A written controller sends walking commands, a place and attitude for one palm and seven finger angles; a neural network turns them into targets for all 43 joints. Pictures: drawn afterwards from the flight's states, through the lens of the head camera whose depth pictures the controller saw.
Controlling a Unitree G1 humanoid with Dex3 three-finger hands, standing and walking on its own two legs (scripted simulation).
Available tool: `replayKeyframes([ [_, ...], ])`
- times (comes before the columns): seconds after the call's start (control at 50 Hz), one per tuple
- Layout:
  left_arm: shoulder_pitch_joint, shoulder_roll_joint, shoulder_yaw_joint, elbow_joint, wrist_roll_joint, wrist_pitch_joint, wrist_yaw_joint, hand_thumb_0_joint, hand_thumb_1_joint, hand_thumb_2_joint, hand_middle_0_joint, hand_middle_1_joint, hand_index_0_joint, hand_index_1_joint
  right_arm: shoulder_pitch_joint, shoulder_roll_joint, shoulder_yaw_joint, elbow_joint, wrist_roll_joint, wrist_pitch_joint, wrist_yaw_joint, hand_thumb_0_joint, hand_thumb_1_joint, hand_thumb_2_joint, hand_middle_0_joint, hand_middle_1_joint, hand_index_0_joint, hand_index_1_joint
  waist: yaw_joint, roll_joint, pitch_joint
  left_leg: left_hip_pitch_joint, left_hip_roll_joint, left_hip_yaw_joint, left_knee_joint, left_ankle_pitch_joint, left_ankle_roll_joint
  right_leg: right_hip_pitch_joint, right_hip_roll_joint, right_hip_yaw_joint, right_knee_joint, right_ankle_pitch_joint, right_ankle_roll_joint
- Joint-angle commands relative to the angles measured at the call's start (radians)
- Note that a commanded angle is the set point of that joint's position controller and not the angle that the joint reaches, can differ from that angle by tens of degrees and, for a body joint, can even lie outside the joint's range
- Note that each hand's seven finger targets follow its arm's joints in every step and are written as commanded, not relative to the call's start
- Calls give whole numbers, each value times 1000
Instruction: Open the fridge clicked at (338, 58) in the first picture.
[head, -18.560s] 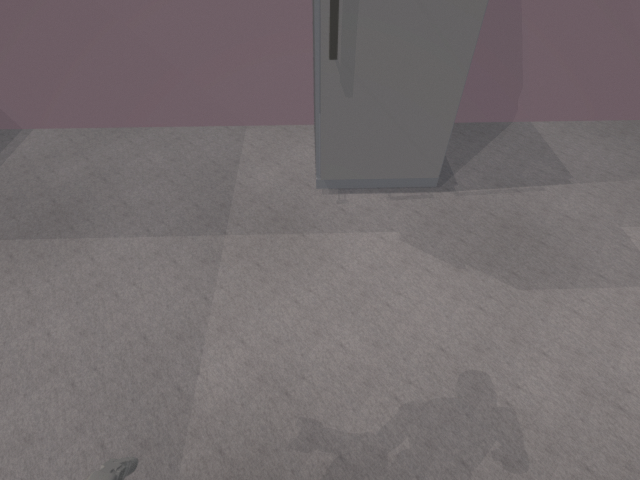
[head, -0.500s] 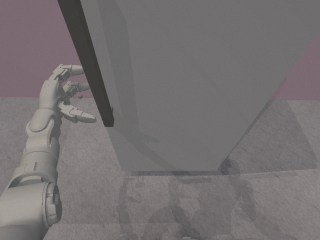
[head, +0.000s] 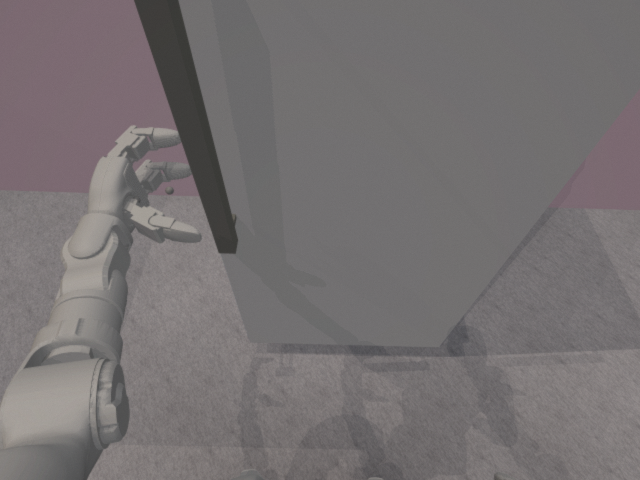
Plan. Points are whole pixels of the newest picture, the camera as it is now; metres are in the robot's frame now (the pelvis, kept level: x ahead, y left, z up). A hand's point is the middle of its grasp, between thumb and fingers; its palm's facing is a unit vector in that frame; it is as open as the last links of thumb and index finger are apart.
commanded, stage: feel for the door with the fingertips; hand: left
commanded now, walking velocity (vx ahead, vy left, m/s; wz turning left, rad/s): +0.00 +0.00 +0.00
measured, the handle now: (198, 114) +0.50 +0.14 +0.18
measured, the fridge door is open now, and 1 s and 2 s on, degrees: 0 0 0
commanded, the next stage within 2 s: slide the fingers in behind the handle in 0.26 s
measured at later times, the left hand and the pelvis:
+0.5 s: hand (171, 181) +0.47 +0.19 +0.10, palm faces -0.03 -1.00 +0.01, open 13.7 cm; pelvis +0.00 +0.01 +0.00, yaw -1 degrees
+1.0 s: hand (195, 187) +0.46 +0.15 +0.10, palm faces -0.04 -1.00 +0.00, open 14.0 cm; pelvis +0.00 +0.00 +0.00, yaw +0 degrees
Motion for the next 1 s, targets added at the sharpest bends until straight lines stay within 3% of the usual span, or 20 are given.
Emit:
replayKeyframes([
  [0.0, -473, 226, 38, -205, -13, -75, -4, 0, -500, 300, -300, -1200, -300, -1200, 85, -154, -59, -87, -4, -34, -15, 0, -900, -900, 200, 300, 200, 300, -18, 20, -350, 245, -47, -58, -55, 240, 33, 79, 25, 68, -96, 363, 20],
  [0.04, -474, 238, 51, -220, -10, -97, 4, 0, -500, 300, -300, -1200, -300, -1200, 88, -154, -59, -89, -7, -35, -13, 0, -900, -900, 200, 300, 200, 300, -12, 40, -389, 263, -47, -60, -49, 256, 31, 82, 27, 69, -88, 367, 20],
  [0.12, -498, 230, 43, -206, -4, -111, 13, 0, -500, 300, -300, -1200, -300, -1200, 98, -154, -60, -79, -8, -34, -11, 0, -900, -900, 200, 300, 200, 300, -22, 62, -378, 277, -44, -63, -42, 260, 30, 47, 31, 63, -84, 350, 17],
  [0.2, -536, 264, 52, -129, 9, -86, 13, 0, -500, 300, -300, -1200, -300, -1200, 105, -163, -57, -69, -6, -29, -14, 0, -900, -900, 200, 300, 200, 300, -39, 33, -322, 211, -43, -64, -51, 179, 32, 28, 29, 69, -98, 286, 22],
  [0.22, -534, 307, 90, -118, 12, -87, 17, 0, -500, 300, -300, -1200, -300, -1200, 116, -170, -57, -69, -10, -27, -17, 0, -900, -900, 200, 300, 200, 300, -31, 2, -333, 195, -44, -67, -46, 185, 35, 46, 30, 68, -93, 288, 20],
  [0.28, -581, 280, 62, -161, 18, -102, 20, 0, -500, 300, -300, -1200, -300, -1200, 122, -163, -60, -66, -11, -32, -15, 0, -900, -900, 200, 300, 200, 300, -34, 82, -407, 262, -41, -73, -41, 221, 28, 24, 31, 66, -83, 299, 18],
  [0.32, -542, 274, 74, -150, 13, -113, 19, 0, -500, 300, -300, -1200, -300, -1200, 135, -163, -63, -66, -15, -34, -11, 0, -900, -900, 200, 300, 200, 300, -27, 76, -429, 289, -38, -78, -30, 265, 27, 17, 38, 57, -73, 318, 14],
  [0.38, -541, 234, 44, -130, 5, -108, 14, 0, -500, 300, -300, -1200, -300, -1200, 134, -165, -63, -59, -13, -32, -7, 0, -900, -900, 200, 300, 200, 300, -39, 46, -394, 269, -35, -77, -37, 231, 25, 1, 40, 54, -80, 293, 18],
  [0.42, -531, 264, 70, -120, 3, -106, 15, 0, -500, 300, -300, -1200, -300, -1200, 140, -170, -64, -62, -15, -31, -9, 0, -900, -900, 200, 300, 200, 300, -32, 23, -384, 244, -37, -75, -38, 222, 30, 19, 40, 54, -81, 292, 16],
  [0.5, -514, 230, 43, -141, 13, -102, 17, 0, -500, 300, -300, -1200, -300, -1200, 135, -164, -66, -66, -14, -29, -4, 0, -900, -900, 200, 300, 200, 300, -31, 62, -376, 267, -34, -74, -41, 223, 26, -12, 40, 50, -83, 281, 16],
  [0.54, -499, 274, 73, -144, 17, -104, 20, 0, -500, 300, -300, -1200, -300, -1200, 139, -167, -64, -68, -14, -25, -6, 0, -900, -900, 200, 300, 200, 300, -20, 58, -384, 257, -35, -76, -41, 243, 26, 9, 40, 51, -76, 303, 14],
  [0.56, -503, 219, 30, -156, 13, -100, 17, 0, -500, 300, -300, -1200, -300, -1200, 131, -160, -62, -74, -12, -25, -3, 0, -900, -900, 200, 300, 200, 300, -31, 62, -374, 264, -36, -73, -43, 238, 27, 2, 40, 50, -79, 302, 16],
  [0.64, -495, 238, 52, -195, 5, -104, 22, 0, -500, 300, -300, -1200, -300, -1200, 130, -162, -66, -79, -13, -26, -3, 0, -900, -900, 200, 300, 200, 300, -19, 57, -398, 275, -36, -75, -43, 251, 27, 21, 41, 48, -75, 314, 14],
  [0.66, -473, 204, 27, -217, 8, -105, 22, 0, -500, 300, -300, -1200, -300, -1200, 123, -156, -68, -85, -11, -27, -1, 0, -900, -900, 200, 300, 200, 300, -13, 98, -415, 305, -36, -74, -40, 277, 23, 13, 41, 47, -71, 324, 11],
  [0.72, -446, 128, -25, -244, -2, -98, 33, 0, -500, 300, -300, -1200, -300, -1200, 117, -151, -69, -88, -10, -31, 5, 0, -900, -900, 200, 300, 200, 300, -24, 86, -386, 335, -30, -83, -40, 294, 20, -24, 46, 33, -73, 309, 10],
  [0.78, -465, 157, 7, -204, -4, -80, 56, 0, -500, 300, -300, -1200, -300, -1200, 115, -158, -72, -76, -9, -28, 3, 0, -900, -900, 200, 300, 200, 300, -29, 1, -344, 276, -33, -78, -49, 229, 25, -1, 43, 40, -89, 294, 17],
  [0.86, -499, 172, 15, -278, 14, -100, 91, 0, -500, 300, -300, -1200, -300, -1200, 102, -148, -67, -82, -11, -35, 2, 0, -900, -900, 200, 300, 200, 300, -12, 58, -398, 312, -39, -78, -48, 277, 22, 30, 38, 45, -75, 336, 13],
  [0.88, -483, 147, 1, -273, 17, -103, 97, 0, -500, 300, -300, -1200, -300, -1200, 98, -143, -67, -82, -12, -37, 4, 0, -900, -900, 200, 300, 200, 300, -15, 58, -393, 319, -39, -76, -46, 273, 21, 18, 39, 45, -77, 331, 15],
  [0.94, -489, 175, 17, -222, 27, -107, 112, 0, -500, 300, -300, -1200, -300, -1200, 96, -145, -63, -74, -12, -34, 3, 0, -900, -900, 200, 300, 200, 300, -22, 9, -336, 258, -42, -68, -48, 228, 26, 29, 38, 51, -84, 320, 19],
  [0.98, -476, 177, 23, -207, 30, -101, 110, 0, -500, 300, -300, -1200, -300, -1200, 95, -145, -63, -79, -12, -34, 3, 0, -900, -900, 200, 300, 200, 300, -13, 11, -352, 249, -47, -62, -50, 225, 27, 56, 34, 58, -85, 336, 19],
])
